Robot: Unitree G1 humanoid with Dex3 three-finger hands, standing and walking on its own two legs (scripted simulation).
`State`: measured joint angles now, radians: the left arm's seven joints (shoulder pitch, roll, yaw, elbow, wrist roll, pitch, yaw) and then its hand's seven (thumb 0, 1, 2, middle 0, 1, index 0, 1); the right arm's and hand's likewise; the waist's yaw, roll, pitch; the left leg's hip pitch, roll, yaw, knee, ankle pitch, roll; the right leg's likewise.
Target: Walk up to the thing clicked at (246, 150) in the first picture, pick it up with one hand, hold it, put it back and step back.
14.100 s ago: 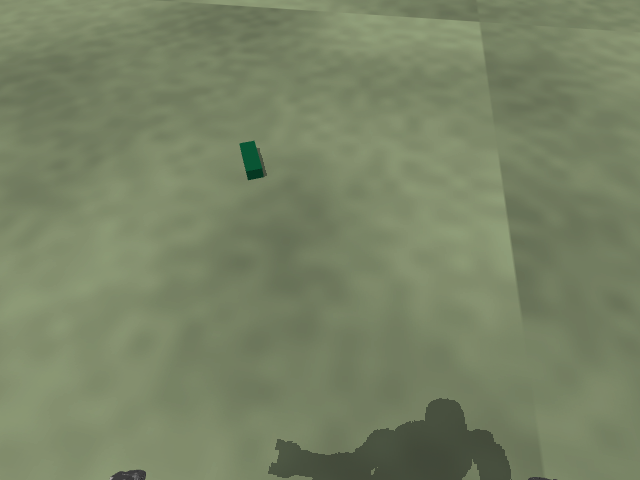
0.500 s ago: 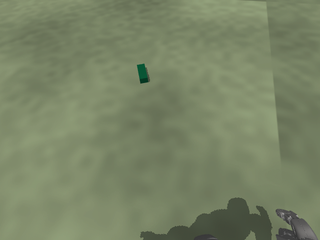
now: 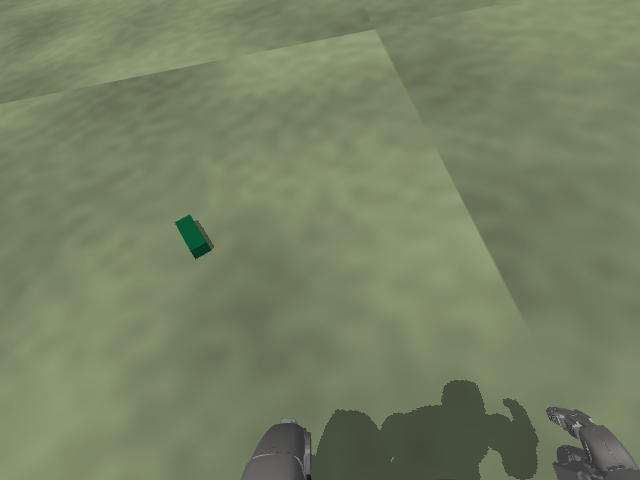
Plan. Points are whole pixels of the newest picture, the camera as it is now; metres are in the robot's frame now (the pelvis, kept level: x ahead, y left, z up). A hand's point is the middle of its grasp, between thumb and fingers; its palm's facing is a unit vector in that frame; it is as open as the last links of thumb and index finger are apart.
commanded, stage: walk up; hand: left
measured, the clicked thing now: (192, 236) +1.17 +0.72 -0.73
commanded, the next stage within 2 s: none
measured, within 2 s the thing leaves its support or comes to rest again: neither
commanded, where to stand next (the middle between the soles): +0.73 +0.90 m, yaw -57 degrees
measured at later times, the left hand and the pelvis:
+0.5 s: hand (97, 323) +0.40 +0.48 -0.12, palm faces -0.37 -0.78 -0.50, open 7.4 cm; pelvis +0.22 +0.22 +0.01, yaw -17 degrees
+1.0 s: hand (46, 256) +0.61 +0.71 -0.15, palm faces -0.40 -0.65 -0.64, open 7.4 cm; pelvis +0.39 +0.43 -0.04, yaw -29 degrees
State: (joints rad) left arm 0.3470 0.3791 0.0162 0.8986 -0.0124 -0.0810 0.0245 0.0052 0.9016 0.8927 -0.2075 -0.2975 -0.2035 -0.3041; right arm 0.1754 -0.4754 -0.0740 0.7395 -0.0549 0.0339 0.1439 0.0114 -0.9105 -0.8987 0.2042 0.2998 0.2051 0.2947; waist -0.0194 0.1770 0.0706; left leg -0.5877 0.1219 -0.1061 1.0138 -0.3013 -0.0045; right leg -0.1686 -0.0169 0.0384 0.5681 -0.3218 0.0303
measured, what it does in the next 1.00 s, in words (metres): steps to the left, turning right: left foot, then right foot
